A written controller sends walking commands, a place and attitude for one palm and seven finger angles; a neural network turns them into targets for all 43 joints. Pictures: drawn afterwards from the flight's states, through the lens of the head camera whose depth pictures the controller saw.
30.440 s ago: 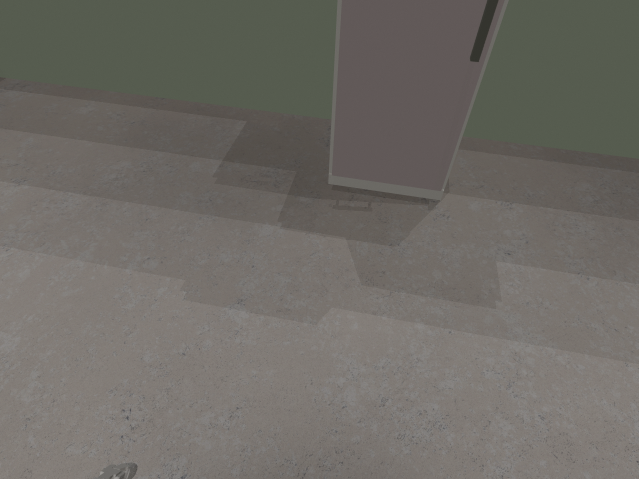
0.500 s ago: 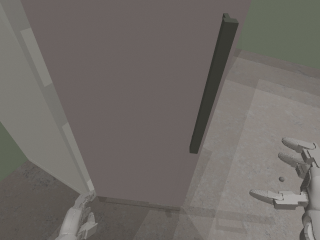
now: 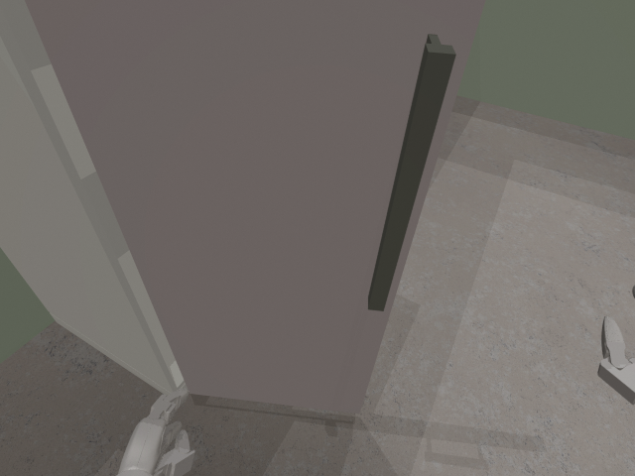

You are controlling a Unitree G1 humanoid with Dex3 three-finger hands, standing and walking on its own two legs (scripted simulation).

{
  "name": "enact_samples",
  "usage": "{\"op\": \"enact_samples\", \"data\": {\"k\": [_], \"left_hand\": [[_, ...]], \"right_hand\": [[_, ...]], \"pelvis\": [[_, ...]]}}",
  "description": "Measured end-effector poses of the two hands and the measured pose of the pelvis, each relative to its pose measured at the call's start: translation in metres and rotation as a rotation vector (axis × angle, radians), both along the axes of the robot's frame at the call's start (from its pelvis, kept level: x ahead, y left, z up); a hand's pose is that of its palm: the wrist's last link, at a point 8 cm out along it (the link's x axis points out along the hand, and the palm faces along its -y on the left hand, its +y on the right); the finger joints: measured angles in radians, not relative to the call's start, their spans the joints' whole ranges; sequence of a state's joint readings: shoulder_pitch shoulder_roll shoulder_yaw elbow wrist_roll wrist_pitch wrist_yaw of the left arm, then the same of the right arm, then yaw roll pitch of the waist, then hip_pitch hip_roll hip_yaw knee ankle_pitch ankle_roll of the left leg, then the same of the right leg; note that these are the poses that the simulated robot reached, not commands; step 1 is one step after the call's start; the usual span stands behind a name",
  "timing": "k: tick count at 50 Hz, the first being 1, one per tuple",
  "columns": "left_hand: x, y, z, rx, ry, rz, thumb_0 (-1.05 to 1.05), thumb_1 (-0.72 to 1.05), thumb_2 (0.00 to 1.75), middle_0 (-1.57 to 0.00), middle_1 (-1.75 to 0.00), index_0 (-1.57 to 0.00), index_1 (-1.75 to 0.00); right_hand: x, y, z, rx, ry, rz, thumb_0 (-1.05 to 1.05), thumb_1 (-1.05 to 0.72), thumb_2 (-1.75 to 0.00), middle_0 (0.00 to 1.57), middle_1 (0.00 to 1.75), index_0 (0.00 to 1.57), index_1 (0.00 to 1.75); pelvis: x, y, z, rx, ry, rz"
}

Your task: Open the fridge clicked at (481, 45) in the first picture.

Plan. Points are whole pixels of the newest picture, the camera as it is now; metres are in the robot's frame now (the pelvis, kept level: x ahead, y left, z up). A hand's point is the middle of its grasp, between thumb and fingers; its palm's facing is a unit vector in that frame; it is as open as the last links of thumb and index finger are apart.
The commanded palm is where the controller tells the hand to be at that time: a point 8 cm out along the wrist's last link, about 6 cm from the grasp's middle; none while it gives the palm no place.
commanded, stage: draw the hand back to the body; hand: right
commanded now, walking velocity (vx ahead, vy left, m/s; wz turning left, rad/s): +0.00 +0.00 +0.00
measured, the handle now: (398, 201) +0.44 -0.12 +0.14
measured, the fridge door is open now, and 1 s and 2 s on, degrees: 67 67 67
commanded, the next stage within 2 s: step back with the hand held close in 0.34 s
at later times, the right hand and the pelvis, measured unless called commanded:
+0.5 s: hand (605, 359) +0.19 -0.27 +0.16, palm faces +0.49 +0.80 -0.36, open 7.4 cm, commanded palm +0.13 -0.29 +0.17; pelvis +0.00 +0.01 +0.00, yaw +0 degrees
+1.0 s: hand out of the picture +0.13 -0.28 +0.16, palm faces +0.45 +0.77 -0.46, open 7.4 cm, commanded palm +0.07 -0.31 +0.17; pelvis -0.07 -0.01 -0.01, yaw +0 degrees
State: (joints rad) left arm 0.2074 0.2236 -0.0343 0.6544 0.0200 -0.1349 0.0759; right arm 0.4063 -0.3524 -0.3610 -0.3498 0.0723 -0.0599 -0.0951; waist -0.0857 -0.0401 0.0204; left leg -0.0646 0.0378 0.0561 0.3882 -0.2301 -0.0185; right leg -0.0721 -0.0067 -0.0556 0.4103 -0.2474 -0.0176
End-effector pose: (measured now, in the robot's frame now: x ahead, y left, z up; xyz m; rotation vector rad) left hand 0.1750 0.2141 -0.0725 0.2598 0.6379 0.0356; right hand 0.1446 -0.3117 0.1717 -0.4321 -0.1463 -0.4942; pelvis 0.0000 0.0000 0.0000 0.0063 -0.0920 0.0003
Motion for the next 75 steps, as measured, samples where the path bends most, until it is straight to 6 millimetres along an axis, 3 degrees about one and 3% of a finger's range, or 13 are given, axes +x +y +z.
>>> {"op": "enact_samples", "data": {"k": [11,28,36,48,55,64,71,75], "left_hand": [[0.003,0.003,0.003,0.009,-0.004,-0.004,0.01,0.9,0.9,-0.2,-0.3,-0.2,-0.3],[-0.001,0.01,-0.001,0.003,0.018,0.011,0.01,0.9,0.9,-0.21,-0.3,-0.2,-0.3],[-0.017,0.019,0.002,0.031,0.047,0.098,0.01,0.9,0.9,-0.21,-0.3,-0.2,-0.3],[-0.066,0.01,0.005,0.052,0.032,0.121,0.01,0.9,0.9,-0.2,-0.3,-0.2,-0.3],[-0.097,0.004,-0.003,0.059,0.031,0.078,0.01,0.9,0.9,-0.21,-0.3,-0.2,-0.3],[-0.138,-0.001,-0.011,0.106,0.072,0.068,0.01,0.9,0.9,-0.21,-0.3,-0.2,-0.3],[-0.163,-0.019,-0.007,0.044,0.067,0.066,0.01,0.9,0.9,-0.21,-0.3,-0.2,-0.3],[-0.17,-0.024,-0.005,0.011,0.048,0.041,0.01,0.9,0.9,-0.21,-0.3,-0.2,-0.3]], "right_hand": [[-0.002,0.004,-0.01,0.04,0.018,-0.01,0.02,-0.86,-0.89,0.21,0.32,0.21,0.32],[0.003,0.014,0.006,-0.023,-0.029,0.017,0.02,-0.89,-0.9,0.21,0.3,0.21,0.3],[0.001,0.019,0.001,-0.091,0.032,0.118,0.02,-0.89,-0.9,0.21,0.3,0.21,0.3],[-0.047,-0.005,0.005,-0.153,-0.041,0.095,0.02,-0.89,-0.9,0.21,0.3,0.21,0.3],[-0.083,-0.007,-0.005,-0.145,-0.092,0.056,0.02,-0.89,-0.9,0.21,0.3,0.21,0.3],[-0.118,-0.014,0.001,-0.164,-0.193,0.093,0.02,-0.89,-0.9,0.21,0.3,0.21,0.3],[-0.143,-0.03,0.021,-0.218,-0.22,0.051,0.02,-0.89,-0.9,0.21,0.3,0.21,0.3],[-0.16,-0.023,0.014,-0.17,-0.168,0.05,0.02,-0.89,-0.9,0.21,0.3,0.21,0.3]], "pelvis": [[-0.002,0.003,0.001,-0.001,0.0,-0.005],[-0.007,0.008,0.0,0.011,0.033,-0.011],[-0.019,-0.001,-0.003,0.007,0.088,0.003],[-0.061,-0.013,-0.01,0.005,0.075,0.004],[-0.088,-0.012,-0.018,0.02,0.063,-0.034],[-0.12,-0.022,-0.025,0.04,0.057,-0.044],[-0.142,-0.022,-0.015,0.085,0.085,-0.062],[-0.157,-0.017,-0.012,0.069,0.134,-0.033]]}}
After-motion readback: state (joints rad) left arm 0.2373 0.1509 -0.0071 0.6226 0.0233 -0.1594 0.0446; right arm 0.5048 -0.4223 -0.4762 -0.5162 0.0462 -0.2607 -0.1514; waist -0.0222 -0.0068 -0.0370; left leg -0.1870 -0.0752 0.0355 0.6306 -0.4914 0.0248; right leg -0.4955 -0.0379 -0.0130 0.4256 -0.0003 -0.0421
